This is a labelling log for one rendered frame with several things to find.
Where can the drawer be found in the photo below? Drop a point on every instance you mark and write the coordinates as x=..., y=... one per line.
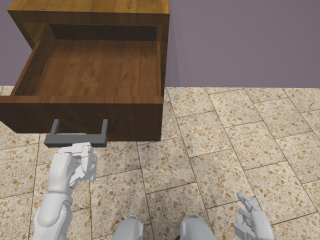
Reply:
x=82, y=74

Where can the right robot thigh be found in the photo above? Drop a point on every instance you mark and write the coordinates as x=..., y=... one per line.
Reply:
x=195, y=229

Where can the handle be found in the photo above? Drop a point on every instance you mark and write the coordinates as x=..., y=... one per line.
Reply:
x=54, y=140

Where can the right robot hand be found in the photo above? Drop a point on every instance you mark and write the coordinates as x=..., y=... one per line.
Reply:
x=257, y=225

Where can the left robot hand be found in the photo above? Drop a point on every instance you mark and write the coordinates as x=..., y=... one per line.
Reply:
x=77, y=158

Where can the cabinet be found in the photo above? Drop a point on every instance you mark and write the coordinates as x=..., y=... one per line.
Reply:
x=31, y=16

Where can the left robot forearm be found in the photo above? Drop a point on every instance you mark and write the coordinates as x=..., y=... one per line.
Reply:
x=52, y=219

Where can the left robot thigh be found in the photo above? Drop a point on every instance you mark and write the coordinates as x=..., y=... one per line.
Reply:
x=129, y=229

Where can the robot thigh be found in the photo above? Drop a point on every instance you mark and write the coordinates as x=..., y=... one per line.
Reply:
x=129, y=229
x=195, y=229

